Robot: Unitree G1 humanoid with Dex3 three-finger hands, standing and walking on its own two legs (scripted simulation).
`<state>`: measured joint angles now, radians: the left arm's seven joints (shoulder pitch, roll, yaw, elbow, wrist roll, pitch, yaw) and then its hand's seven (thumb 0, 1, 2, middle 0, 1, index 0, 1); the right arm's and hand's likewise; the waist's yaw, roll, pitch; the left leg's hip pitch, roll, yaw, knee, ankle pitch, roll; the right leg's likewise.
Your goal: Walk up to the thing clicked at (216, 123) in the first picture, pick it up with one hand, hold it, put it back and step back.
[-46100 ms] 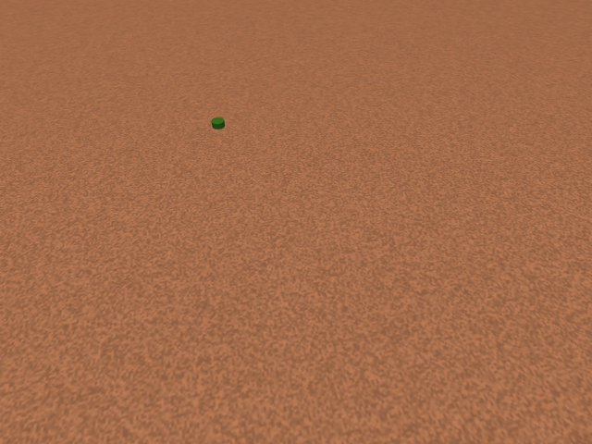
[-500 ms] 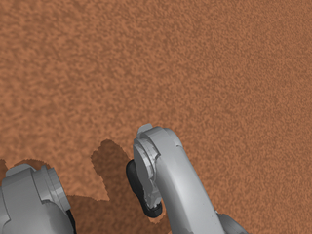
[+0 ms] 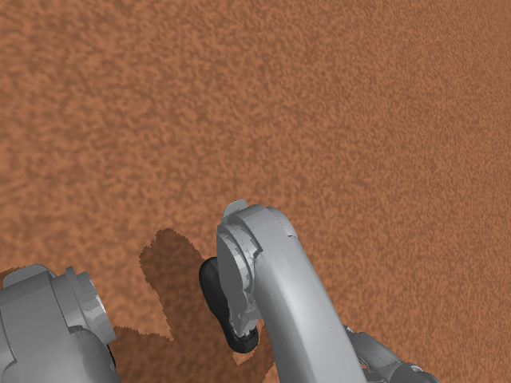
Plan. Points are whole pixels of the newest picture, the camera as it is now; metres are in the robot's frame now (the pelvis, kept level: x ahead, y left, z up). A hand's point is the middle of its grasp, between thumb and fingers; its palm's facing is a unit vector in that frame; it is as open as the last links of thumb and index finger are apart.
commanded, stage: rest palm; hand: left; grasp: from above
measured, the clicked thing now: out of the picture +0.45 +0.32 -0.29
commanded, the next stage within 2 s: close in 0.36 s
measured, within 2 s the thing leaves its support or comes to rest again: neither
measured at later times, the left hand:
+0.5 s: hand out of the picture +0.43 +0.30 -0.27, palm faces -0.46 -0.19 -0.87, open 13.8 cm
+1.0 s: hand out of the picture +0.44 +0.31 -0.27, palm faces -0.43 -0.18 -0.88, open 12.4 cm
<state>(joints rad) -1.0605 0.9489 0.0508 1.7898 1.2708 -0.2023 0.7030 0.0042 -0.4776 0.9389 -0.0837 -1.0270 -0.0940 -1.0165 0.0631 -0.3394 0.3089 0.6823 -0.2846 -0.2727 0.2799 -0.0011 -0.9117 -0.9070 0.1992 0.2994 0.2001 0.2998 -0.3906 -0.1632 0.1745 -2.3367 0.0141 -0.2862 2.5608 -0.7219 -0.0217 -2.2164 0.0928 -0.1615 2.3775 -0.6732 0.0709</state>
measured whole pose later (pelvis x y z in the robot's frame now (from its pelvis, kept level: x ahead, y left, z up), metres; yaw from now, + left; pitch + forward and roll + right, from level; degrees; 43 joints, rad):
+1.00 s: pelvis +0.00 +0.00 +0.01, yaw -1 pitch +26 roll -16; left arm -1.08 1.01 0.07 1.79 1.21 -0.17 0.68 0.00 -0.21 0.73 -0.23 -0.97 -0.28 -0.91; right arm 0.08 -0.36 0.35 0.64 -0.28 -0.28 0.27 0.00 -0.91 -0.90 0.20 0.30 0.20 0.30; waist -0.42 -0.18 0.21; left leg -2.32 0.02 -0.30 2.55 -0.72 -0.02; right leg -2.20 0.10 -0.18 2.35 -0.66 0.07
